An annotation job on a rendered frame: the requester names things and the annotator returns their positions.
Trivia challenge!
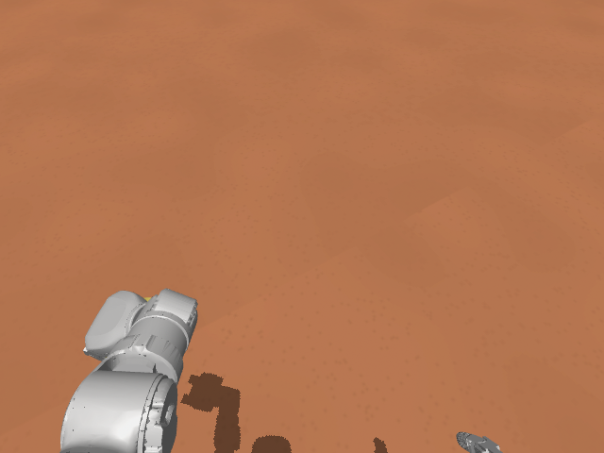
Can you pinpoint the left robot arm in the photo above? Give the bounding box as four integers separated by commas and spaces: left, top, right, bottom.
59, 288, 198, 453

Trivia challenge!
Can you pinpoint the right robot hand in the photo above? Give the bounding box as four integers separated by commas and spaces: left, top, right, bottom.
456, 432, 503, 453

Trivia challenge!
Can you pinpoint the left robot hand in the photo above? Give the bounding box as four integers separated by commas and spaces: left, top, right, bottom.
83, 291, 147, 361

